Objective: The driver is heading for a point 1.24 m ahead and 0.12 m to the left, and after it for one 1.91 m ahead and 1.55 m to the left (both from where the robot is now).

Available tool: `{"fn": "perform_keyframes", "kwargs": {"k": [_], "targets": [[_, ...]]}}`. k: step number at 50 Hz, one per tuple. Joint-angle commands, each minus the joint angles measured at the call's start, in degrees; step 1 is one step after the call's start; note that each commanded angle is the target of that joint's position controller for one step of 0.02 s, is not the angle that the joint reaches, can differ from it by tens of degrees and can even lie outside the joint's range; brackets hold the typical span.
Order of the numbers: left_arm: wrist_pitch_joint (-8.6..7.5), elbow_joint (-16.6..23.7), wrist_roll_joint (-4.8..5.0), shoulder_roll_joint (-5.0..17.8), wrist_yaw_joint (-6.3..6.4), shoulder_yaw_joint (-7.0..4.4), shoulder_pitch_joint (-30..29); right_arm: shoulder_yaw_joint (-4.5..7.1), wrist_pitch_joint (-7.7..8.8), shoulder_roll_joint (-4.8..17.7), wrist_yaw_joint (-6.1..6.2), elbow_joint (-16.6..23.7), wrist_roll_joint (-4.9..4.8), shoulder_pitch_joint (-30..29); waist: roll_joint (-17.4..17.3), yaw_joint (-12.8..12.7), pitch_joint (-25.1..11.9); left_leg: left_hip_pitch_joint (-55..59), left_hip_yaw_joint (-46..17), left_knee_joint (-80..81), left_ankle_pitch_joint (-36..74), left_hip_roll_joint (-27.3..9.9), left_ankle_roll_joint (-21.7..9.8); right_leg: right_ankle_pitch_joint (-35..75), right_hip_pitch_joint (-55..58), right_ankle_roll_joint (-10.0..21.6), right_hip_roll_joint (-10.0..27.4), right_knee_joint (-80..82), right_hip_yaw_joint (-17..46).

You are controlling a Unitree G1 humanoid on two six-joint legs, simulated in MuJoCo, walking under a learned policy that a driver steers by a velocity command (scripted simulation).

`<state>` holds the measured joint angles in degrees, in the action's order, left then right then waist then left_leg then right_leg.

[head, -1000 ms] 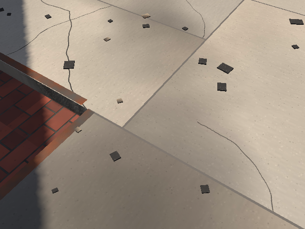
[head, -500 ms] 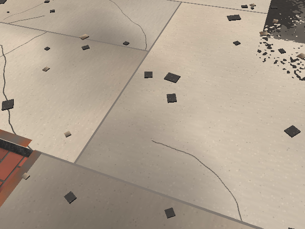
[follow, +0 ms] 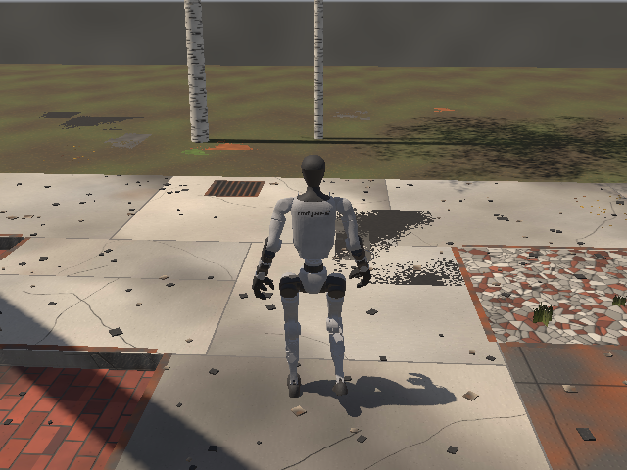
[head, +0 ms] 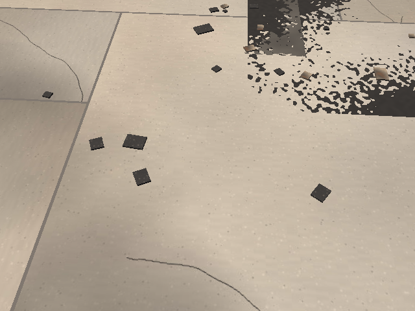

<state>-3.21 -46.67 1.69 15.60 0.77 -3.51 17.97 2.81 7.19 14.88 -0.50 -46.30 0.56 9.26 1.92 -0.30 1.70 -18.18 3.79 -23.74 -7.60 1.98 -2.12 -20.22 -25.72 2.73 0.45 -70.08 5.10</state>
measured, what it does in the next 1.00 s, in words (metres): walks ahead: right foot, then left foot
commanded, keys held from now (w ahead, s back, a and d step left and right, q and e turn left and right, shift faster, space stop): w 0.46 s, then w+q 0.54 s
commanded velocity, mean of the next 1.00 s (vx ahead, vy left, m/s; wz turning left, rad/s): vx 0.50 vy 0.00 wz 0.08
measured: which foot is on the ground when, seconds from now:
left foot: down 0.00-0.36, up 0.38-0.90, down 0.92-1.00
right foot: up 0.00-0.34, down 0.36-0.94, up 0.96-1.00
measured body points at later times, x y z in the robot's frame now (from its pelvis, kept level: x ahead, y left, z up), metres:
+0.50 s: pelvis +0.27 -0.08 +0.00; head +0.29 -0.10 +0.45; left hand +0.41 +0.17 -0.10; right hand +0.32 -0.36 -0.14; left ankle +0.21 +0.08 -0.64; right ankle +0.30 -0.17 -0.74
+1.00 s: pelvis +0.54 -0.03 -0.02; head +0.58 -0.02 +0.43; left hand +0.55 +0.25 -0.15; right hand +0.76 -0.26 -0.12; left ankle +0.62 +0.05 -0.74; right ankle +0.37 -0.19 -0.64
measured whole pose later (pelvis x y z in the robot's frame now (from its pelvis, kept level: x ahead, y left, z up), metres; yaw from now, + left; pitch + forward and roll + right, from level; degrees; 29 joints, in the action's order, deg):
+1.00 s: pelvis +0.54 -0.03 -0.02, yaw +10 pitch +2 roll +0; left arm -5.1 -48.8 0.8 15.2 0.7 -2.8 17.2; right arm 3.8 3.5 15.8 -2.8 -41.5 -1.0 6.6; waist -0.3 -0.8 2.9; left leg -28.1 2.8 -36.1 -10.7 4.0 -6.6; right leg -27.0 -12.4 -0.3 2.0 -65.2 -2.1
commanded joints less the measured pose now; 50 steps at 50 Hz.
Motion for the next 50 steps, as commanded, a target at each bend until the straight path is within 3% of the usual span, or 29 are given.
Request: {"fn": "perform_keyframes", "kwargs": {"k": [1,4,7,10,13,15,16,17,18,19,20,21,22,23,24,26,29,32,35,40,41,43,44,45,46,47,48,49,50], "targets": [[0.05,4.0,0.15,1.2,-0.24,-0.53,2.6,1.20,0.94,4.5,-0.49,0.7,0.00,2.7,-5.8,-0.2,-2.9,8.8,-15.8,15.0,1.7,-15.7,-10.3,3.1,-9.3,0.0,6.1,0.9,2.0],[0.19,6.3,-0.79,0.8,-0.15,0.03,-2.1,1.97,1.34,6.9,-0.74,-1.3,-0.54,4.4,-4.2,-0.1,-0.6,8.8,-12.2,17.5,6.1,-16.7,-12.2,7.0,-13.4,-0.6,6.9,9.1,2.0],[-0.80,8.0,-1.23,0.9,-1.02,0.67,-7.3,2.18,0.55,8.4,-0.45,-2.0,-1.04,5.2,-4.0,1.0,-0.2,10.4,-7.5,17.5,9.6,-15.2,-11.2,16.1,-13.6,-0.9,7.4,20.2,-0.7],[-1.49,9.6,-0.90,0.6,-1.94,1.24,-13.8,2.14,-0.33,9.7,-0.33,-3.0,-1.66,8.0,-4.8,3.5,0.7,10.2,-4.1,16.2,8.9,-13.9,-9.4,20.7,-9.4,-1.2,5.6,29.5,-4.6],[-1.58,11.8,-0.34,1.9,-2.61,1.08,-17.9,2.19,-1.33,10.8,-0.40,-4.7,-2.25,11.1,-6.0,4.4,1.7,14.8,-5.2,14.4,7.0,-16.5,-8.5,17.2,-8.9,-0.2,4.6,34.5,-5.3],[-1.76,12.5,-0.44,3.2,-2.95,0.62,-17.5,2.30,-2.14,11.5,-0.27,-5.3,-2.56,11.1,-6.9,3.0,1.3,17.5,-5.5,11.3,10.2,-18.0,-7.5,13.4,-6.3,1.4,3.3,37.4,-6.3],[-1.87,11.7,-0.71,4.3,-2.94,-0.08,-13.9,2.25,-2.53,11.8,-0.14,-5.2,-2.63,10.0,-7.1,0.2,-0.7,17.3,-4.2,6.7,17.4,-17.3,-6.4,13.6,-0.2,2.5,1.6,39.8,-7.8],[-1.82,9.1,-1.02,6.6,-2.65,-1.54,-6.0,1.83,-2.80,10.9,0.00,-5.3,-2.43,10.1,-6.1,-3.5,-5.3,15.5,-1.5,-3.0,25.6,-14.5,-4.9,14.1,10.7,3.9,-0.6,41.2,-9.2],[-1.61,6.7,-1.26,10.8,-1.93,-3.27,4.7,0.77,-2.67,8.5,0.24,-4.2,-1.40,9.9,-2.3,-7.9,-12.5,6.2,1.4,-18.7,19.6,-11.5,-2.3,14.8,26.7,6.8,5.4,40.2,-2.0],[-1.26,6.0,-1.94,17.9,-1.52,-4.59,9.6,-1.54,-1.47,1.4,-0.18,-2.3,-0.50,15.4,13.4,-5.4,-19.2,-17.6,1.9,-41.9,-11.8,-1.9,1.6,8.5,46.6,16.1,20.8,45.3,25.7],[-1.50,5.7,-1.33,13.1,-1.75,-3.40,11.3,-0.71,-0.03,5.3,-0.45,-3.4,-1.65,14.3,10.9,-6.8,-23.6,-24.4,-7.8,-51.2,-24.6,-1.6,1.0,4.1,47.5,18.0,23.2,52.7,38.1],[-1.84,6.2,-1.45,10.1,-1.96,-2.28,6.8,0.44,0.55,8.9,-0.70,-1.7,-3.32,9.6,8.0,-5.7,-14.8,-29.3,-8.2,-53.3,-20.8,-4.9,-0.2,5.7,41.0,15.1,21.2,52.8,29.4],[-1.90,6.9,-1.31,7.8,-2.08,-1.59,2.2,0.33,0.54,8.5,-0.47,-1.0,-3.09,6.4,4.6,-4.0,-10.4,-27.9,-7.0,-50.8,-15.3,-7.7,-0.6,10.1,33.3,13.2,18.4,53.2,21.2],[-1.96,7.3,-1.43,5.7,-2.36,-0.99,-1.5,0.47,0.11,7.8,-0.21,-1.0,-2.02,5.1,2.2,-2.2,-7.0,-25.2,-6.8,-47.1,-11.6,-9.4,-0.4,14.4,26.0,12.0,15.8,55.0,15.7],[-2.27,7.5,-1.77,4.2,-2.48,-0.61,-3.7,0.73,-0.80,7.2,-0.16,-1.5,-1.77,6.4,2.9,0.0,-5.8,-21.3,-7.6,-44.4,-8.9,-10.9,-0.2,16.3,21.4,10.9,14.1,57.1,11.3],[-3.27,6.4,-1.91,4.4,-2.55,-0.91,-4.2,0.49,-2.62,4.9,-0.18,-2.4,-1.99,8.4,2.7,1.6,-4.7,-18.1,-7.5,-42.6,-5.6,-10.9,0.5,19.5,17.2,11.0,13.3,60.5,6.5],[-4.08,3.9,-2.64,5.4,-1.80,-1.50,-1.7,0.75,-3.72,4.2,0.20,-1.3,-2.09,5.1,0.9,1.1,-1.5,-22.6,-10.4,-37.4,0.8,-9.7,1.3,24.3,17.5,10.5,13.3,62.6,0.4],[-3.95,2.6,-2.60,5.8,-0.95,-1.59,-0.8,1.00,-3.49,3.9,-0.16,0.0,-1.89,1.5,1.1,0.2,-0.3,-24.4,-11.4,-28.4,9.8,-7.8,1.2,24.8,19.6,8.5,12.5,63.3,-5.0],[-3.85,1.5,-2.30,6.7,-0.28,-1.68,-0.2,0.53,-3.30,2.8,-1.08,1.8,-1.49,-4.0,0.9,-1.8,1.6,-23.1,-7.9,-19.9,15.7,-7.0,0.8,23.9,20.8,7.0,12.4,64.3,-9.2],[-2.26,-1.5,-1.60,7.6,0.22,-2.06,4.0,-0.14,-3.15,1.8,-2.89,6.4,-1.59,-11.2,0.2,-4.6,4.2,-27.0,-3.9,-13.2,10.4,-6.5,-1.1,29.2,31.0,6.1,15.4,60.3,-12.5],[-1.77,-1.7,-1.41,8.0,0.32,-2.16,3.9,-0.08,-3.12,1.9,-3.33,7.3,-1.66,-11.9,0.5,-4.4,4.2,-26.9,-2.7,-12.6,7.6,-6.1,-1.7,32.8,32.6,5.6,15.9,58.5,-13.1],[-0.91,-1.3,-1.26,9.5,0.78,-2.49,2.3,0.50,-3.19,3.0,-3.94,8.5,-1.81,-10.4,2.4,-2.4,1.8,-21.1,1.0,-12.0,1.6,-3.2,-3.7,50.1,33.7,4.3,16.0,52.4,-15.0],[-0.49,-0.9,-1.19,10.4,1.13,-2.72,1.7,1.16,-3.40,4.2,-3.95,8.4,-1.85,-7.5,3.9,-0.6,-0.8,-16.0,2.9,-12.6,-1.3,-1.0,-4.8,60.6,33.8,3.7,15.8,47.3,-15.7],[0.03,-0.6,-1.23,11.1,1.42,-2.83,0.9,2.37,-3.53,6.3,-3.78,7.2,-2.04,-0.9,4.4,3.1,-4.6,-7.4,4.0,-11.7,-2.4,1.5,-6.4,67.1,32.3,2.8,14.8,38.2,-16.6],[0.11,-0.1,-0.98,11.1,1.66,-2.65,0.1,4.27,-3.65,9.8,-3.01,5.1,-2.05,8.3,2.8,8.1,-9.4,7.5,2.1,-7.6,1.4,2.7,-8.7,62.4,25.3,0.8,12.4,25.1,-17.6],[-0.79,1.5,-2.54,7.6,1.49,-1.36,1.7,5.82,-4.24,15.5,-1.47,3.9,-1.86,15.3,-7.8,8.9,-15.2,25.3,-16.2,-7.6,5.2,-9.3,-12.9,30.4,8.5,-1.6,8.3,5.9,-17.3],[-3.08,4.0,-2.30,1.2,0.21,0.83,6.0,5.77,-3.60,18.0,-1.70,5.5,-1.69,13.2,-17.4,3.2,-23.4,41.8,-50.8,2.1,-4.5,-22.0,-25.2,-13.2,-13.5,-4.3,-4.4,-12.4,-6.3],[-5.24,5.0,-0.35,7.0,-0.75,-0.41,-1.4,4.56,-3.47,13.0,-1.71,5.4,-1.38,14.6,-9.5,7.6,-22.5,41.5,-48.3,6.0,-6.5,-20.5,-21.7,-10.6,-19.6,-2.6,-0.9,-14.2,2.5],[-6.03,6.6,0.89,7.7,-1.03,-0.51,-5.4,3.91,-3.16,10.3,-1.55,5.5,-1.42,12.2,-7.1,6.8,-14.7,34.4,-38.9,6.1,-3.3,-18.5,-19.0,-5.7,-21.7,-1.3,1.4,-10.9,1.4]]}}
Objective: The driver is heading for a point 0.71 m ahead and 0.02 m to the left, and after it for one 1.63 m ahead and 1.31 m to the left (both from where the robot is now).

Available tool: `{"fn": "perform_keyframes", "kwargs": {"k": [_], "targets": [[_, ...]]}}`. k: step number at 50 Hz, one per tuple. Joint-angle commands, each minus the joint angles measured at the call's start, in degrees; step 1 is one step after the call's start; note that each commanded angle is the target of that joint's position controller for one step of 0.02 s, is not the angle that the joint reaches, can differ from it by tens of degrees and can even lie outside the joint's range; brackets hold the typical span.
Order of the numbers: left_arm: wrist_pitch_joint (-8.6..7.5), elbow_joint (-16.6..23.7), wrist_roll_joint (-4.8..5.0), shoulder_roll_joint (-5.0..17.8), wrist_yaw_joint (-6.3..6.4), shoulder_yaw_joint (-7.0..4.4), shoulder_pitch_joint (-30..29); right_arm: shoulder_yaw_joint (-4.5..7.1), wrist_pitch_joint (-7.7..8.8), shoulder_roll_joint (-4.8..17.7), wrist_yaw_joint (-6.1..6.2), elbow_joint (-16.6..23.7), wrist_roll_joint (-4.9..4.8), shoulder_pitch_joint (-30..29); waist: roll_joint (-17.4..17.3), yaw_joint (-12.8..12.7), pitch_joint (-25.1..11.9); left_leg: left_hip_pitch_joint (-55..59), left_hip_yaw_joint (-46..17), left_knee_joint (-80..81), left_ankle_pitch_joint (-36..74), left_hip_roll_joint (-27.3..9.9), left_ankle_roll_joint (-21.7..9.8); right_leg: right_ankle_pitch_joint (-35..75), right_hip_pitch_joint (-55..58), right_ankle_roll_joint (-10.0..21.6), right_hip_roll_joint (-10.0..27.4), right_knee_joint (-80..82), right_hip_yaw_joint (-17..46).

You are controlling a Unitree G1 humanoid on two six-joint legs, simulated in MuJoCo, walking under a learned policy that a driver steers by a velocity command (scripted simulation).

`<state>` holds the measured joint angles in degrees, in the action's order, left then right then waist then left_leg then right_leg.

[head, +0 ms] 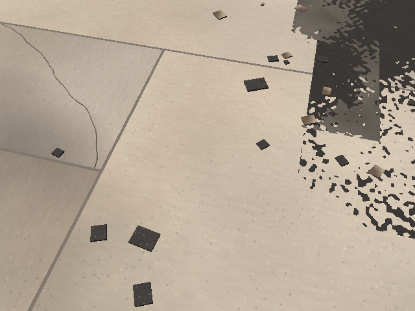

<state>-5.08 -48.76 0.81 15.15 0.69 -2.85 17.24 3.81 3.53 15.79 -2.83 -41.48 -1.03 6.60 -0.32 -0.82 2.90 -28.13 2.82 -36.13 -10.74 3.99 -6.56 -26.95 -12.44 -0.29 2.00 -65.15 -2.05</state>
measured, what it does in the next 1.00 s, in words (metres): walks ahead: right foot, then left foot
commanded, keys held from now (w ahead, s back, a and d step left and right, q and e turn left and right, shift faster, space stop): w+q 0.20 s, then w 0.66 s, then w+q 0.14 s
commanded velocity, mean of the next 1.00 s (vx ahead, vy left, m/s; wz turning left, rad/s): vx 0.50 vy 0.00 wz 0.26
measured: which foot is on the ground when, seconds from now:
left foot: down 0.00-0.44, up 0.46-0.92, down 0.94-1.00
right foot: up 0.00-0.40, down 0.42-0.94, up 0.96-1.00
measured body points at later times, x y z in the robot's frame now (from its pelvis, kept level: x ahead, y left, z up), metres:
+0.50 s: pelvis +0.29 -0.03 +0.01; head +0.32 -0.03 +0.46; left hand +0.42 +0.25 -0.07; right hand +0.41 -0.29 -0.11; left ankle +0.13 +0.06 -0.64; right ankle +0.39 -0.11 -0.72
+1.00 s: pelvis +0.55 +0.07 +0.01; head +0.58 +0.08 +0.46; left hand +0.48 +0.34 -0.12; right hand +0.82 -0.11 -0.06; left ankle +0.61 +0.18 -0.72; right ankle +0.41 -0.11 -0.66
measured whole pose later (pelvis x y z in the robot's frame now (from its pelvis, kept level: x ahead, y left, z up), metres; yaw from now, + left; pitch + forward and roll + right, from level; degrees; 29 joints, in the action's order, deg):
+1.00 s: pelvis +0.55 +0.07 +0.01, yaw +15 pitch +3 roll -1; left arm -3.8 -49.7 0.3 16.8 0.0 -2.6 21.4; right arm 2.5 5.0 15.0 -2.2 -37.5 -0.6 4.2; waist 0.3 -3.3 1.1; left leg -27.0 1.2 -32.2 -7.9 1.5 -4.0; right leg -28.4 -9.5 0.5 0.1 -49.6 1.0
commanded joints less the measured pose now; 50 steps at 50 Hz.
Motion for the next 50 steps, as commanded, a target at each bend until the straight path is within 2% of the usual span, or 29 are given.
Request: {"fn": "perform_keyframes", "kwargs": {"k": [1,2,3,5,7,11,15,18,19,20,21,22,23,24,25,26,27,29,31,34,37,41,44,45,46,47,48,49,50], "targets": [[-4.27,8.5,0.77,7.3,-0.49,-1.05,-5.4,2.42,0.70,8.0,0.73,1.6,-0.14,10.7,1.5,4.1,-10.6,34.5,-31.2,18.9,5.7,-17.7,-12.5,5.0,-32.3,1.7,2.5,-10.2,7.9],[-3.79,8.3,-0.67,8.0,-0.02,-1.64,-5.4,1.88,0.72,6.1,0.88,2.6,0.00,7.3,1.8,2.1,-8.1,27.5,-26.7,19.9,10.9,-15.7,-11.4,7.0,-28.6,1.1,4.1,-5.5,7.4],[-2.95,8.4,-1.14,7.9,-0.08,-1.90,-4.2,1.58,0.69,5.6,1.11,3.5,0.60,6.0,0.4,0.4,-7.1,22.8,-24.9,21.3,13.6,-14.4,-11.3,8.3,-25.1,0.6,4.9,-3.6,7.6],[-1.64,8.9,-1.65,6.5,0.00,-1.83,-3.2,1.88,0.89,6.5,1.55,3.9,0.42,6.0,-0.5,-0.8,-6.1,17.8,-22.1,22.9,18.4,-13.1,-11.8,9.7,-23.1,-1.2,5.0,0.9,6.4],[-0.97,10.3,-1.94,5.3,0.23,-1.45,-6.1,2.33,0.95,8.1,2.30,3.6,0.29,7.4,-0.9,-0.4,-4.7,14.6,-19.0,23.5,21.0,-11.6,-11.2,14.1,-23.7,-2.9,4.3,7.4,5.2],[-1.30,12.4,-1.62,3.2,-0.26,-0.42,-14.6,2.42,0.13,8.5,3.31,2.8,-0.34,10.6,-3.7,3.2,-4.1,13.0,-15.2,21.7,15.3,-7.7,-7.1,29.2,-20.0,-3.4,0.8,26.0,4.1],[-2.33,13.7,-0.72,4.5,-1.71,-0.51,-19.4,1.98,-0.09,7.9,3.33,0.9,-0.36,14.8,-5.1,6.0,-3.6,18.1,-18.9,19.1,9.8,-11.0,-6.2,32.9,-18.1,-1.8,-0.4,33.8,4.4],[-3.01,14.2,-0.69,6.6,-2.23,-1.33,-18.4,2.14,-0.36,8.4,3.42,0.5,0.01,14.8,-6.6,4.5,-3.2,23.9,-23.0,15.2,12.3,-14.1,-5.0,25.7,-17.1,1.1,-0.7,36.8,4.5],[-3.20,13.6,-0.72,7.1,-2.14,-1.71,-15.6,2.15,-0.53,8.5,3.42,0.6,0.05,13.9,-7.2,2.7,-3.7,24.4,-22.9,12.8,16.9,-13.8,-4.2,24.4,-13.5,2.3,-1.5,38.4,3.4],[-3.39,12.1,-1.09,8.6,-1.85,-2.56,-10.0,1.76,-0.57,7.4,3.35,1.0,0.19,13.1,-6.6,-0.1,-6.8,24.0,-21.1,6.8,24.2,-11.0,-3.0,25.1,-5.4,4.1,-1.8,39.9,2.7],[-3.52,11.1,-1.82,11.1,-1.49,-3.34,-1.4,0.79,-0.44,5.4,3.22,2.2,0.82,12.2,-3.4,-4.1,-14.3,18.1,-18.0,-6.5,20.6,-7.9,-1.0,27.1,8.7,8.0,5.1,37.8,9.4],[-2.94,9.1,-2.33,16.0,-1.50,-4.85,6.7,-0.25,0.32,2.1,3.26,2.2,-0.21,20.2,11.4,-3.4,-22.9,-2.3,-11.2,-28.0,1.7,0.7,3.9,18.8,30.9,17.6,16.8,39.2,31.8],[-2.55,7.6,-0.69,12.4,-2.15,-4.08,9.0,-0.41,0.88,3.8,3.14,1.9,-0.57,20.6,16.6,-3.9,-22.4,-13.2,-13.1,-36.0,-22.0,1.2,4.5,5.9,32.9,19.1,20.8,47.2,46.7],[-2.25,8.0,0.04,8.8,-2.01,-2.97,5.6,0.65,0.99,7.9,2.94,2.6,-1.12,14.8,9.6,-4.5,-13.1,-17.8,-13.9,-39.9,-18.3,-2.2,4.1,-0.8,26.0,16.4,19.3,48.3,41.0],[-1.65,8.9,-0.42,7.5,-1.85,-2.33,1.7,0.50,0.97,7.8,2.87,3.7,-0.62,10.1,4.6,-3.5,-7.9,-17.3,-10.9,-38.7,-13.4,-5.1,4.0,2.1,18.0,14.4,16.9,49.3,33.4],[-1.36,9.0,-0.82,6.3,-1.98,-1.75,-1.0,0.52,1.02,7.1,2.75,4.5,0.36,7.5,2.6,-2.1,-3.7,-16.2,-9.5,-34.7,-10.1,-7.0,4.1,7.4,10.9,14.0,14.4,51.3,28.4],[-1.50,9.1,-1.24,5.3,-2.04,-1.28,-2.4,0.75,0.89,6.4,2.71,4.4,0.76,7.8,3.7,-0.5,-2.7,-13.3,-9.2,-31.3,-7.5,-8.9,4.2,12.3,6.8,13.3,12.4,52.7,24.8],[-1.78,8.5,-1.08,5.2,-2.21,-1.20,-2.8,0.45,0.42,4.4,2.61,3.5,0.52,10.0,5.8,0.9,-3.3,-9.5,-7.6,-28.0,-5.4,-9.6,4.9,19.0,3.2,13.4,10.0,54.6,19.6],[-2.00,7.5,-0.76,6.9,-1.99,-1.61,-1.9,0.13,0.28,3.4,2.80,4.1,0.81,8.3,5.3,0.9,-3.0,-10.8,-6.6,-23.4,-2.3,-10.2,5.9,25.3,2.8,14.2,9.8,56.0,16.1],[-1.43,6.1,-0.37,8.3,-1.46,-1.93,0.0,-0.45,0.70,2.2,2.77,5.3,1.01,2.9,4.1,-0.7,-2.6,-11.2,-5.6,-12.4,6.4,-10.3,6.8,30.2,4.3,13.4,8.8,56.8,11.5],[-0.82,4.4,0.19,9.1,-1.22,-1.95,2.9,-0.81,1.19,1.3,2.18,6.4,0.64,-2.7,4.2,-3.0,-1.7,-8.4,-4.2,-2.5,13.7,-8.8,6.9,30.2,5.3,11.9,7.7,56.3,8.3],[0.22,2.2,0.49,9.7,-1.14,-1.97,6.6,-0.76,1.72,1.7,1.02,8.6,-0.08,-8.7,4.4,-4.9,0.1,-8.3,-3.5,3.6,13.1,-7.3,5.9,29.7,10.3,11.6,10.4,54.2,9.4],[1.16,1.4,0.52,11.1,-0.67,-2.44,6.1,-0.34,2.17,3.1,0.20,9.2,-0.14,-8.3,5.5,-3.0,-0.4,-6.2,-2.9,6.7,7.1,-6.2,3.5,36.0,15.3,10.2,12.5,50.5,9.5],[1.37,1.5,0.48,11.8,-0.48,-2.66,5.0,0.12,2.18,4.2,0.18,8.5,0.01,-5.4,6.0,-1.1,-2.4,-1.4,-1.6,7.6,6.0,-4.9,2.4,44.1,15.9,9.4,12.1,47.1,7.9],[1.62,1.6,0.44,11.6,-0.26,-2.60,4.0,1.11,2.03,5.8,0.42,6.6,0.29,0.7,5.4,2.4,-6.4,7.8,0.2,9.2,7.0,-2.9,0.8,53.4,15.1,8.0,10.1,39.7,5.1],[1.62,2.3,-0.18,10.2,0.07,-1.99,3.8,2.40,1.81,8.8,0.93,4.2,0.47,9.8,3.7,6.2,-12.7,22.1,-2.7,7.8,9.3,-5.2,-1.7,52.5,8.9,6.0,7.5,28.1,2.3],[0.69,4.5,-1.41,5.6,0.07,-0.35,7.7,3.70,1.50,14.7,1.37,3.5,1.54,17.4,-7.3,6.4,-21.5,44.8,-24.7,6.8,9.4,-19.1,-9.4,31.7,-11.9,2.2,1.3,6.5,-1.0],[-0.78,4.1,-1.53,3.8,-0.57,0.54,9.8,3.45,1.27,14.1,0.97,2.3,0.28,19.3,-15.8,5.5,-25.8,52.6,-45.2,15.3,-0.2,-24.7,-14.9,-5.6,-26.3,0.9,-4.6,-4.7,4.8],[-1.86,5.2,0.11,8.7,-1.22,-0.69,4.5,2.29,1.07,10.1,1.08,2.7,-0.14,17.5,-10.8,6.6,-19.0,48.5,-41.8,17.5,-7.4,-22.7,-12.3,-3.8,-33.2,1.4,-1.3,-9.3,8.1]]}}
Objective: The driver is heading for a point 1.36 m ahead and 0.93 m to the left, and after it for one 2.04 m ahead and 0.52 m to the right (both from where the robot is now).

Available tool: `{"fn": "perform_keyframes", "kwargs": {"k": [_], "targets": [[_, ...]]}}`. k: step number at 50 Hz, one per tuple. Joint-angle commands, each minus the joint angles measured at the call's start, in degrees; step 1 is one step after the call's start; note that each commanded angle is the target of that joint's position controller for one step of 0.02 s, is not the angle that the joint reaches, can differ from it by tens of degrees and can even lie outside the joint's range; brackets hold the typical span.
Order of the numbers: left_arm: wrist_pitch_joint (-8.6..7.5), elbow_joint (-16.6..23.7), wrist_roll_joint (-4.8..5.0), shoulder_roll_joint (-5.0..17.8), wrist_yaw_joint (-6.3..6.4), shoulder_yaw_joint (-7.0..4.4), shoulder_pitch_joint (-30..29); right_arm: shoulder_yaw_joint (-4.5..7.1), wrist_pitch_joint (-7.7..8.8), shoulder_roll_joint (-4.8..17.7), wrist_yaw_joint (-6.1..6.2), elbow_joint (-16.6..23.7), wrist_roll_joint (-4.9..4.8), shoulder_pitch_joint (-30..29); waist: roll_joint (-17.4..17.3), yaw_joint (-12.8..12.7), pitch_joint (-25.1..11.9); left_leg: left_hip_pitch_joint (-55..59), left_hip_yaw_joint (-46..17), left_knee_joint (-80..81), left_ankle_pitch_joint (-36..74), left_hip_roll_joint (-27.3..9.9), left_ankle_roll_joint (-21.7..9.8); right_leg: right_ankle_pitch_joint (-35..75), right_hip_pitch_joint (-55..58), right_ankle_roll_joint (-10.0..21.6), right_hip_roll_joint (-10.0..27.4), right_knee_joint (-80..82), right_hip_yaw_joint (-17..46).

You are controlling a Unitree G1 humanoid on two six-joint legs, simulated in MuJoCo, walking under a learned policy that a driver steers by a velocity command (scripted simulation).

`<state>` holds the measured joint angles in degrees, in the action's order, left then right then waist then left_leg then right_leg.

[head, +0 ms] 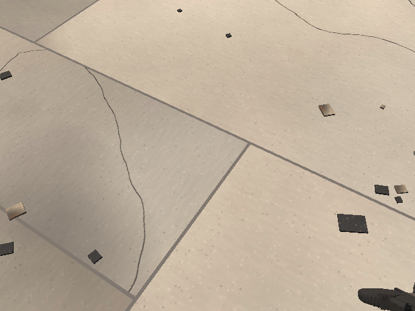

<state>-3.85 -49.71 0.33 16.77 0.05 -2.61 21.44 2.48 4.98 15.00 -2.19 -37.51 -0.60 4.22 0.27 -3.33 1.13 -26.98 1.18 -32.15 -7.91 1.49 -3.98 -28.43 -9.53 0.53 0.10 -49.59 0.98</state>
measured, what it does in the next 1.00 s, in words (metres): walks ahead, turning left: right foot, then left foot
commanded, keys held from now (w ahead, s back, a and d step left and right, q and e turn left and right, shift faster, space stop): w+q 1.00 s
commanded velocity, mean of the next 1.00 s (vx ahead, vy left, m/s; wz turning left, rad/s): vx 0.50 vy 0.00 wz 0.52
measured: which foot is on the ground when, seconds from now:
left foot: down 0.00-0.42, up 0.44-0.92, down 0.94-1.00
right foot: up 0.00-0.40, down 0.42-0.96, up 0.98-1.00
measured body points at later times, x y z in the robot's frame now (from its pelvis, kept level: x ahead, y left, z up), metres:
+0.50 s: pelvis +0.27 -0.02 +0.00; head +0.30 -0.02 +0.45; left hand +0.42 +0.27 -0.07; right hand +0.37 -0.29 -0.12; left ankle +0.11 +0.08 -0.67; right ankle +0.37 -0.11 -0.73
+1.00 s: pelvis +0.49 +0.12 -0.01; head +0.52 +0.15 +0.44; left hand +0.37 +0.39 -0.14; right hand +0.81 +0.02 -0.08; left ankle +0.53 +0.23 -0.72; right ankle +0.41 -0.10 -0.66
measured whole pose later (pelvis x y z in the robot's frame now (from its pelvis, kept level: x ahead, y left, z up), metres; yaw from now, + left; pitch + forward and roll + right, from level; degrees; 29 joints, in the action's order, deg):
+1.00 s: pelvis +0.49 +0.12 -0.01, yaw +33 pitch +2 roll -1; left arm -3.8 -47.7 0.8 18.1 0.0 -4.0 16.7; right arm 4.1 1.4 17.1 -2.2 -33.7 -1.4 5.7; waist -0.1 -2.8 4.1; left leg -28.9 2.1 -37.8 -11.0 1.9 -5.8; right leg -28.1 -9.5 -1.9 4.7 -56.7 -4.3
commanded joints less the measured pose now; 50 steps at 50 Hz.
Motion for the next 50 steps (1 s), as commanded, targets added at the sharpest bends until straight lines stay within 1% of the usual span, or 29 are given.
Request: {"fn": "perform_keyframes", "kwargs": {"k": [1,2,3,4,5,8,12,15,18,19,20,21,22,23,24,25,26,27,29,33,38,42,44,45,46,47,48,49,50], "targets": [[-3.76,7.6,1.23,7.8,-0.80,-1.04,-4.6,3.19,-0.51,9.7,0.58,-0.5,-0.40,15.6,-7.4,8.3,-9.7,38.7,-32.6,14.8,-7.2,-18.0,-13.1,3.5,-37.4,1.1,2.9,-23.3,3.7],[-3.95,8.0,0.38,7.2,-0.59,-1.01,-6.7,2.92,-0.71,8.9,0.61,0.1,0.01,12.5,-2.9,6.6,-5.9,30.8,-27.8,16.2,-1.9,-15.8,-12.1,7.6,-35.2,0.8,4.6,-19.8,3.0],[-3.70,8.1,-0.65,7.1,-0.39,-1.35,-6.8,2.50,-0.74,7.7,0.54,0.7,0.50,10.4,-2.1,4.6,-3.7,24.5,-24.4,17.9,3.4,-13.8,-11.4,10.3,-31.7,0.3,5.9,-16.0,3.2],[-3.24,8.3,-0.97,6.5,-0.37,-1.43,-5.9,2.33,-0.74,7.0,0.60,1.0,0.80,9.2,-3.5,2.9,-3.6,20.9,-23.0,19.3,6.0,-12.6,-11.5,11.6,-28.5,-0.4,6.4,-13.9,3.4],[-2.78,8.4,-1.07,5.7,-0.30,-1.36,-5.3,2.44,-0.61,7.1,0.73,1.1,0.58,8.9,-4.3,2.2,-3.6,18.6,-21.8,20.3,7.9,-12.0,-12.1,12.1,-27.0,-1.2,6.4,-12.3,3.0],[-1.81,10.2,-1.33,4.4,0.24,-1.06,-9.3,3.18,-0.31,9.2,1.68,0.1,0.03,10.5,-4.2,2.4,-1.8,13.9,-17.8,21.8,10.6,-10.5,-12.4,18.1,-27.1,-3.3,5.6,-4.2,2.2],[-2.31,12.6,-0.97,2.5,-0.30,-0.27,-18.8,3.61,-0.91,10.3,2.70,-1.5,-0.53,14.6,-4.2,5.7,-0.4,11.4,-15.1,20.6,6.5,-7.6,-9.3,31.8,-22.5,-3.8,2.6,12.3,2.2],[-2.82,14.1,-0.12,3.5,-0.96,-0.47,-23.3,3.76,-1.40,10.8,2.97,-2.7,-1.08,17.7,-4.6,7.2,-0.4,13.4,-18.1,18.2,3.2,-8.7,-8.6,33.3,-19.6,-3.5,1.0,17.7,3.0],[-3.43,14.8,0.09,5.6,-1.39,-1.36,-23.3,3.83,-2.04,10.6,3.31,-3.0,-1.04,18.3,-5.9,6.2,-0.8,17.9,-23.0,13.3,1.6,-10.3,-7.2,27.8,-16.7,-2.0,0.4,21.6,4.1],[-3.64,14.4,0.14,6.1,-1.36,-1.70,-21.5,3.90,-2.33,10.6,3.36,-2.9,-0.92,17.8,-6.8,5.1,-1.3,18.4,-24.1,11.3,2.5,-10.3,-6.6,25.4,-14.0,-1.2,0.2,22.5,3.6],[-3.81,13.4,0.02,6.8,-1.14,-2.28,-17.4,3.58,-2.57,9.5,3.34,-2.6,-0.83,17.2,-6.9,3.0,-2.9,17.8,-23.9,7.9,3.8,-8.6,-5.5,24.7,-8.1,0.1,0.2,24.9,2.6],[-4.05,12.5,-0.70,8.7,-0.70,-3.11,-11.2,2.68,-2.49,7.0,3.16,-2.0,-0.45,16.8,-5.5,-0.1,-7.9,14.6,-21.4,-1.1,4.2,-5.4,-3.6,24.2,2.9,2.6,4.0,24.6,5.1],[-3.83,11.5,-1.05,12.4,-0.14,-4.02,-1.7,1.40,-2.28,3.4,3.17,-0.6,0.86,17.7,3.3,-3.0,-16.6,5.7,-15.0,-18.6,-9.2,-0.7,-1.1,23.8,18.4,6.0,15.1,23.5,15.9],[-2.89,9.5,-1.05,15.3,-0.68,-4.83,0.8,0.93,-1.55,2.5,3.06,1.1,-1.37,25.3,22.8,1.2,-20.6,-13.9,-10.0,-34.3,-27.8,3.5,1.4,9.5,30.9,14.4,25.4,29.6,42.4],[-2.69,10.9,-0.26,9.1,-0.82,-3.55,-1.5,2.16,-1.68,8.5,3.29,-0.9,-2.00,23.3,13.0,-0.3,-14.5,-19.2,-12.1,-41.0,-24.1,-0.9,2.3,0.4,26.3,12.9,23.9,31.9,41.4],[-2.42,11.1,-0.16,6.1,-0.58,-2.73,-3.7,2.85,-2.08,10.6,3.16,-0.2,-1.53,17.3,7.4,-1.4,-8.1,-20.0,-10.7,-41.8,-18.5,-2.6,2.6,3.3,19.6,10.5,21.4,32.3,31.2],[-2.22,11.3,-0.71,5.3,-0.64,-2.26,-6.5,2.86,-2.44,9.6,3.17,0.1,-1.03,15.0,3.6,-0.1,-5.0,-17.4,-9.4,-40.5,-14.5,-4.4,3.1,10.6,13.0,9.5,18.7,33.6,24.5],[-2.06,10.8,-0.89,4.2,-0.64,-1.96,-8.4,3.01,-2.61,8.8,2.96,0.8,-0.61,13.4,3.9,1.0,-2.3,-16.4,-9.2,-37.9,-12.0,-5.8,3.3,15.5,8.5,9.4,16.7,35.0,19.9],[-2.47,10.0,-1.08,3.8,-0.56,-1.93,-9.4,2.81,-3.30,6.4,2.39,1.1,-1.12,13.6,6.5,2.5,-0.9,-12.7,-7.8,-35.6,-9.7,-7.5,3.5,20.8,3.4,9.1,14.5,38.0,12.7],[-3.00,7.9,-0.72,6.3,-0.41,-2.97,-8.5,2.27,-3.88,4.5,2.10,3.2,-0.59,9.8,4.3,2.5,0.1,-15.5,-7.2,-28.6,-3.6,-8.3,4.5,30.0,3.8,10.8,15.4,40.5,5.1],[-2.08,6.1,-0.32,8.5,0.09,-3.48,-7.3,1.55,-3.09,3.4,0.35,4.9,-0.66,2.0,3.2,-0.1,1.7,-12.3,-3.3,-13.1,8.7,-7.5,3.7,32.8,5.9,8.8,14.1,40.8,-4.5],[-0.96,4.4,0.84,10.7,0.16,-4.16,-4.7,1.60,-3.19,4.0,-0.85,7.6,-0.89,-3.2,3.3,-1.1,3.6,-11.1,-0.5,-6.4,5.5,-6.4,1.5,35.2,11.1,7.3,16.2,39.1,-7.7],[-0.26,4.2,1.42,12.2,0.33,-4.66,-4.9,2.35,-3.43,5.5,-1.10,8.2,-0.58,-2.4,4.4,0.7,2.2,-6.8,2.2,-4.7,-0.3,-3.8,-0.6,49.5,13.5,6.2,16.5,33.9,-9.8],[0.11,4.2,1.72,13.2,0.54,-4.97,-5.1,3.11,-3.68,6.8,-1.01,7.8,-0.35,0.4,5.4,2.7,-0.1,-1.8,4.1,-4.3,-3.1,-1.6,-1.9,59.5,14.0,5.6,16.2,28.3,-11.1],[0.58,4.4,1.99,13.4,0.74,-4.98,-5.9,4.44,-3.88,8.9,-0.77,6.0,-0.39,7.8,4.7,7.2,-4.0,8.1,5.6,-1.3,-1.8,1.2,-3.7,65.3,12.1,4.4,14.8,18.2,-12.9],[0.58,4.7,1.43,11.6,1.03,-4.23,-5.2,6.47,-4.28,12.5,0.11,3.1,-0.63,18.1,2.3,11.9,-9.3,24.8,2.9,0.5,0.6,1.9,-6.0,59.3,2.8,2.2,12.6,3.9,-13.8],[-0.17,7.6,-1.67,4.3,0.47,-1.73,-0.7,7.76,-4.33,19.5,1.20,2.5,-1.18,20.8,-13.7,8.2,-13.9,45.8,-23.5,1.6,-1.0,-13.5,-14.1,12.2,-22.4,-1.4,5.2,-18.0,-13.0],[-2.32,9.4,-0.70,4.5,-0.19,-0.92,-3.2,6.82,-3.31,18.7,0.83,4.8,-1.16,20.9,-14.0,8.7,-24.4,52.0,-49.7,13.3,-14.7,-21.2,-21.5,-6.5,-33.2,-2.1,-1.9,-29.6,0.7],[-3.64,10.9,1.78,9.3,-0.78,-2.20,-9.8,5.44,-2.38,14.4,0.36,4.2,-0.51,19.8,-7.3,10.9,-17.9,47.8,-43.4,15.9,-14.3,-19.8,-17.5,-1.3,-38.9,-0.9,1.5,-30.7,4.4]]}}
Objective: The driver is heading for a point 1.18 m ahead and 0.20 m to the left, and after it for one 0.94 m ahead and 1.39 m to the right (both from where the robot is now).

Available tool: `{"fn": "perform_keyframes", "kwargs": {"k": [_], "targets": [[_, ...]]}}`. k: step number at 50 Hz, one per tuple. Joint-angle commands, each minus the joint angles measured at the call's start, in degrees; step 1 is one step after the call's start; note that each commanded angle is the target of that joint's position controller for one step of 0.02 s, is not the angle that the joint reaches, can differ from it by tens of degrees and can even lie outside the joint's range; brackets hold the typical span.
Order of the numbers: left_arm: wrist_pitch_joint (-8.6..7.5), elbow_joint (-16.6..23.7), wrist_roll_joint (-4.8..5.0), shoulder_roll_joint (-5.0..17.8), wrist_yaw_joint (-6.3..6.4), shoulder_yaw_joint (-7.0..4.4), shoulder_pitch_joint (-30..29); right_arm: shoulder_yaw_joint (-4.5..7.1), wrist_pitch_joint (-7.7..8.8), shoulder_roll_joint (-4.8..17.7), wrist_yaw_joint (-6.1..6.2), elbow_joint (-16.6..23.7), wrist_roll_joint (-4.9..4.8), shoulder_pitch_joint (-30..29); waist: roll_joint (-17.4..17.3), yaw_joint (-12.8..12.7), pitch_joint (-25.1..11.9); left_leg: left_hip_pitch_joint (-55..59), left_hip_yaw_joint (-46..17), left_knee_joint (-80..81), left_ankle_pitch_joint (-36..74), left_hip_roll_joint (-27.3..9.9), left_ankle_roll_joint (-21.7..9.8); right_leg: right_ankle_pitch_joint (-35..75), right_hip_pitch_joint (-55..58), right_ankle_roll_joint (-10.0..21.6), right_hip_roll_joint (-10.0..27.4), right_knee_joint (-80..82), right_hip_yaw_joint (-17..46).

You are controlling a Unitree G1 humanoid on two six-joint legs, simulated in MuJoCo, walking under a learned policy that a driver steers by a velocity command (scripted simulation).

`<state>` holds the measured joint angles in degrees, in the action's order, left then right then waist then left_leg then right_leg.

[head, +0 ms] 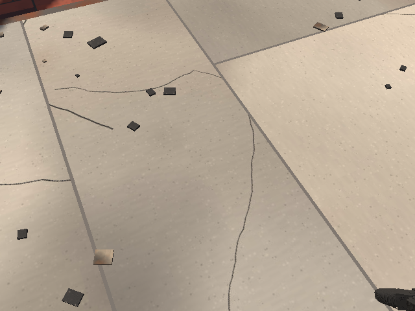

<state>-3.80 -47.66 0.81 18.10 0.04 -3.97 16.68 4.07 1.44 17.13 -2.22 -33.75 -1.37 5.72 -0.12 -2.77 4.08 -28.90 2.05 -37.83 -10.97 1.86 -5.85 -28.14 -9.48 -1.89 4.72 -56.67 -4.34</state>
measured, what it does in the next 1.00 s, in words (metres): walks ahead, turning left: right foot, then left foot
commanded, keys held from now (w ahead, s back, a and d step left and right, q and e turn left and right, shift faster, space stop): w+q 0.46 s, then w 0.54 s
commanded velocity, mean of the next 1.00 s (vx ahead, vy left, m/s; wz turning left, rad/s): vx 0.50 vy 0.00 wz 0.40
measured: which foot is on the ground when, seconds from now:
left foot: down 0.00-0.44, up 0.46-0.90, down 0.92-1.00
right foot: up 0.00-0.42, down 0.44-0.92, up 0.94-1.00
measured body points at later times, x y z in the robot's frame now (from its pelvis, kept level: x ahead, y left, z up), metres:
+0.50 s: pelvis +0.29 -0.02 +0.01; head +0.31 -0.01 +0.46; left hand +0.43 +0.28 -0.06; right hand +0.41 -0.29 -0.11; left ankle +0.11 +0.07 -0.66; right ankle +0.40 -0.10 -0.72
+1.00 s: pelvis +0.52 +0.11 +0.01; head +0.54 +0.14 +0.46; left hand +0.42 +0.38 -0.12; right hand +0.81 -0.03 -0.06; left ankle +0.55 +0.23 -0.72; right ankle +0.43 -0.08 -0.65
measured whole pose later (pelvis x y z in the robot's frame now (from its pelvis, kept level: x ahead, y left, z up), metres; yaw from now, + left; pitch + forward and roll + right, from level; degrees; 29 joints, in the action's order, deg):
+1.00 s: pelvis +0.52 +0.11 +0.01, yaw +22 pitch +2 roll -1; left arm -3.8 -50.1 1.4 17.5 -0.5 -2.6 20.8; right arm 2.1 3.9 15.5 -1.5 -37.0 -0.4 5.0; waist 0.6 -3.4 1.8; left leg -24.7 1.2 -32.1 -9.5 0.4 -2.8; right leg -27.7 -12.9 0.2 1.8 -54.7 1.0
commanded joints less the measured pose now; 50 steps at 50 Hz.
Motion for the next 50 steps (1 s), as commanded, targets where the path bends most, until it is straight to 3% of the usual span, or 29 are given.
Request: {"fn": "perform_keyframes", "kwargs": {"k": [1,2,3,5,7,12,16,19,21,22,23,24,25,26,27,28,30,32,34,37,40,42,44,45,46,47,48,49,50], "targets": [[-4.36,9.6,1.60,7.3,-0.79,-0.45,-6.9,3.25,1.68,10.5,0.40,0.1,0.39,15.9,-4.9,8.5,-14.4,41.7,-36.9,21.5,-7.9,-18.0,-13.6,3.3,-38.7,2.6,-1.0,-19.4,9.0],[-4.41,8.8,0.23,6.9,-0.32,-0.46,-6.7,2.57,1.83,8.7,0.47,0.5,0.42,11.7,-1.1,5.6,-10.1,32.9,-30.9,21.6,-1.6,-15.6,-11.7,6.9,-35.1,2.2,1.1,-14.4,8.9],[-3.93,8.3,-0.84,7.4,-0.09,-0.92,-5.5,1.99,1.91,7.1,0.65,1.2,0.88,8.7,-2.0,3.3,-8.4,26.6,-26.7,22.5,4.1,-13.6,-10.9,9.2,-30.6,1.8,2.5,-10.4,9.3],[-2.64,7.9,-1.43,6.7,-0.20,-1.03,-4.1,1.85,2.07,7.0,1.09,1.7,1.23,6.7,-3.1,1.5,-7.4,20.4,-23.9,24.6,9.8,-11.8,-11.1,11.7,-26.5,0.5,2.6,-6.9,8.7],[-1.82,8.3,-1.89,5.2,-0.02,-0.68,-5.6,2.04,2.36,7.8,1.75,0.7,1.02,8.0,-2.3,1.5,-6.2,16.8,-20.6,25.3,14.2,-10.6,-11.3,15.2,-26.0,-1.1,1.7,-2.2,7.7],[-1.98,11.1,-1.47,2.4,-0.55,0.51,-16.5,2.32,1.86,8.8,3.05,-2.1,0.34,12.4,-3.9,5.5,-3.6,14.8,-17.0,24.4,9.2,-6.9,-7.7,31.7,-23.7,-2.3,-2.0,18.1,7.6],[-2.81,12.9,-0.56,3.5,-1.59,0.28,-21.3,2.44,1.35,9.0,3.29,-4.2,-0.21,15.8,-4.5,7.1,-2.8,17.6,-21.4,21.0,5.1,-8.5,-6.6,33.0,-20.7,-1.2,-4.0,25.8,8.7],[-3.43,12.9,-0.38,5.3,-1.94,-0.60,-19.5,2.51,0.73,8.7,3.59,-4.7,-0.16,15.7,-6.6,5.7,-3.3,21.7,-26.2,16.0,6.2,-10.0,-5.5,26.0,-17.3,0.7,-4.6,28.5,9.4],[-3.91,11.0,-0.69,6.9,-1.40,-1.83,-11.3,1.96,0.42,6.9,3.48,-4.3,0.03,14.4,-7.2,1.3,-6.8,20.6,-25.5,8.8,11.1,-7.1,-3.2,24.9,-5.4,3.4,-4.6,31.9,7.8],[-4.15,10.2,-1.71,9.4,-0.93,-2.67,-3.3,0.75,0.61,3.8,3.20,-3.3,0.68,13.9,-3.4,-2.4,-14.2,14.8,-21.9,-4.9,7.5,-3.9,-1.1,23.8,9.0,6.9,3.0,30.2,14.3],[-3.50,8.7,-2.59,14.3,-0.72,-3.93,3.8,-0.36,1.10,0.3,3.27,-2.1,-0.50,21.3,12.8,-0.8,-23.2,-5.3,-13.3,-25.0,-14.5,4.6,3.6,14.1,30.5,16.2,16.7,33.1,38.1],[-3.15,7.9,-0.87,10.8,-1.31,-3.28,4.8,-0.05,1.47,4.3,3.42,-2.7,-1.07,22.8,16.5,-0.8,-22.6,-14.6,-13.5,-34.6,-22.7,1.6,4.6,0.3,31.2,18.0,20.1,38.1,51.4],[-2.86,8.3,-0.53,6.5,-1.18,-2.12,2.4,0.98,1.33,8.1,3.40,-3.3,-0.99,17.6,9.7,-2.2,-14.3,-17.0,-13.8,-37.6,-17.5,-0.8,5.0,-2.4,24.1,15.6,17.3,39.8,44.0],[-2.37,8.5,-1.05,4.9,-1.10,-1.51,-0.3,1.03,1.15,8.2,3.44,-2.7,-0.26,13.3,5.3,-1.8,-9.3,-15.6,-11.5,-37.0,-13.4,-2.6,5.2,3.0,16.7,13.7,14.6,40.3,35.7],[-2.09,8.0,-1.38,3.9,-1.14,-1.05,-2.2,1.02,1.32,7.3,3.29,-1.8,0.46,10.4,4.0,-0.8,-5.3,-14.3,-10.9,-34.0,-10.8,-3.8,5.2,9.7,10.1,13.4,12.2,41.7,30.2],[-2.18,7.7,-1.74,2.9,-1.09,-0.58,-3.2,1.06,1.35,6.3,2.97,-1.6,0.48,9.8,4.8,0.7,-3.8,-11.9,-10.8,-31.3,-9.0,-5.3,4.9,14.3,6.1,12.9,10.2,43.0,25.9],[-2.57,6.8,-1.34,2.6,-1.19,-0.48,-3.3,0.55,1.15,3.8,2.53,-2.1,0.09,11.0,6.4,2.1,-3.7,-8.7,-9.2,-26.6,-8.2,-6.0,4.9,19.8,2.8,13.3,8.4,45.2,20.9],[-2.91,5.6,-0.72,4.4,-1.20,-0.96,-2.5,-0.08,1.12,2.3,2.35,-1.5,0.65,8.8,5.8,2.3,-3.2,-9.4,-7.8,-20.8,-6.3,-6.7,5.3,24.8,2.2,14.7,8.9,47.1,18.0],[-2.75,4.8,-0.35,6.1,-1.08,-1.35,-1.9,-0.74,1.55,1.5,1.97,-0.8,1.13,5.7,4.6,1.6,-3.1,-9.2,-6.4,-13.8,-0.7,-7.6,5.7,28.0,2.5,14.9,8.8,48.1,15.0],[-2.06,3.6,0.17,7.4,-0.89,-1.49,-0.5,-1.37,2.38,0.8,1.12,0.0,0.80,0.1,4.5,-0.3,-2.4,-5.2,-4.1,-3.0,8.0,-6.7,5.8,29.4,1.7,13.3,7.0,48.5,9.8],[-1.36,1.8,0.71,8.5,-0.89,-1.59,3.1,-1.30,2.67,1.5,0.52,1.3,0.27,-4.8,4.8,-1.9,-1.6,-2.8,-2.9,2.8,10.4,-5.5,5.5,29.1,3.9,12.5,8.1,47.7,9.2],[-0.75,0.8,1.03,9.1,-0.79,-1.71,4.3,-1.04,2.79,2.4,0.16,2.1,0.12,-6.5,5.2,-1.6,-0.9,-2.2,-2.8,5.5,8.0,-4.9,4.3,30.2,6.7,11.8,9.9,46.4,9.6],[-0.06,0.2,1.23,10.1,-0.53,-1.87,3.9,-0.34,2.92,3.9,0.05,1.7,0.37,-4.1,5.6,1.0,-2.2,3.3,-1.4,8.5,5.6,-3.4,2.5,37.7,8.4,10.5,10.3,42.2,8.8],[0.18,0.1,1.36,9.8,-0.34,-1.67,3.4,0.63,2.88,5.4,0.28,0.0,0.75,1.2,4.9,4.1,-5.4,11.8,-0.1,10.6,6.1,-2.0,1.2,45.9,7.5,9.2,8.5,35.6,6.4],[0.20,0.2,0.84,8.1,-0.15,-0.93,3.8,2.08,2.71,8.2,0.80,-2.5,0.98,9.7,3.6,8.0,-11.0,24.6,-1.0,10.3,6.4,-2.7,-0.5,47.2,2.9,7.3,5.6,24.6,3.8],[-0.23,2.3,-0.82,3.9,-0.05,0.71,4.5,3.26,2.28,13.1,1.62,-3.9,1.93,19.1,-5.4,10.5,-19.6,42.5,-18.4,9.9,4.8,-16.1,-5.6,29.6,-12.2,4.1,1.1,4.4,0.7],[-1.35,2.9,-0.51,0.4,-0.18,1.92,8.7,3.34,2.16,15.2,1.32,-4.4,1.45,20.0,-17.3,7.8,-24.5,50.8,-41.5,17.9,-5.7,-24.4,-12.4,-4.9,-28.0,2.5,-6.5,-9.8,5.3],[-2.02,2.9,0.78,6.4,-0.56,0.38,4.8,1.92,2.38,10.0,1.08,-4.3,0.80,18.2,-10.9,9.0,-18.9,46.9,-39.6,20.0,-11.3,-22.6,-10.6,-4.1,-34.3,2.9,-3.1,-15.3,9.6],[-2.46,4.2,1.44,7.6,-0.83,0.00,0.8,1.22,2.62,8.3,0.99,-4.1,0.64,14.7,-8.9,8.0,-12.2,40.1,-31.5,20.9,-8.0,-20.5,-8.9,1.4,-36.1,3.6,-0.6,-14.6,8.4]]}}
Velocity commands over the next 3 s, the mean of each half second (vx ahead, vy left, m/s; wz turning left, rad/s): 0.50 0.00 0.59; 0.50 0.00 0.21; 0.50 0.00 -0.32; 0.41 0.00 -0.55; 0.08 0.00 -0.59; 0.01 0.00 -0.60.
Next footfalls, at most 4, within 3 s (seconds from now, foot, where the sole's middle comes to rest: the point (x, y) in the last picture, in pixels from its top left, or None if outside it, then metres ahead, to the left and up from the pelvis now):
0.44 right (251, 307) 0.44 -0.09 -0.75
0.92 left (145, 254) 0.59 0.25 -0.75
1.48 right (192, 166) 0.95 0.12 -0.75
1.92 left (148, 110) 1.23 0.33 -0.75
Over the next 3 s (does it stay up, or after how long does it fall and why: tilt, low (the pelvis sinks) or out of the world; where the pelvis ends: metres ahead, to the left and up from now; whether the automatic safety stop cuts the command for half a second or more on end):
stays up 1.14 0.22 0.03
